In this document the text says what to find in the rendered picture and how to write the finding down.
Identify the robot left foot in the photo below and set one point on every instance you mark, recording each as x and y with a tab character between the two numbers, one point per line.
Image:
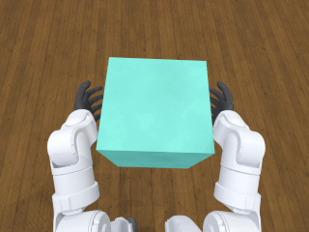
134	224

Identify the robot right thigh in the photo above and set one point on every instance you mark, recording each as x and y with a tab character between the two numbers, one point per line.
181	223

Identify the right robot hand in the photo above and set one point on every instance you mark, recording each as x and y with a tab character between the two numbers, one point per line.
225	100

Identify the robot left upper arm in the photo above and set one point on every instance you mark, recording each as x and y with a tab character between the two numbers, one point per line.
90	221

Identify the left robot hand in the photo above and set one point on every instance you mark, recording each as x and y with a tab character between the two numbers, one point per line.
82	100

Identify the carton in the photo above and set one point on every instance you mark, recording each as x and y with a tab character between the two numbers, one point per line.
156	113

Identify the right robot forearm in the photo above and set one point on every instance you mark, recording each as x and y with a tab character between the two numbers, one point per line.
241	165

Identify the left robot forearm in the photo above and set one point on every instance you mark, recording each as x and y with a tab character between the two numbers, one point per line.
69	150

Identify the robot right upper arm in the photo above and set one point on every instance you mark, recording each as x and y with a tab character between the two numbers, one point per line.
221	221

